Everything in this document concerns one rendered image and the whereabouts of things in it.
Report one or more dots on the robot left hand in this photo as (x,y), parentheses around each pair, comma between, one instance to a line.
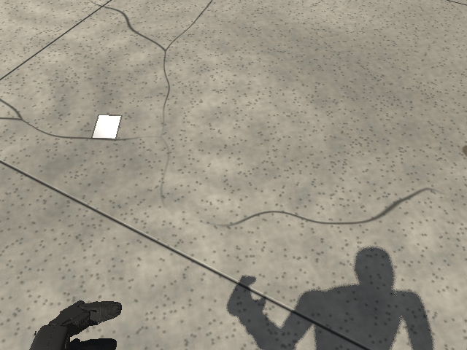
(73,320)

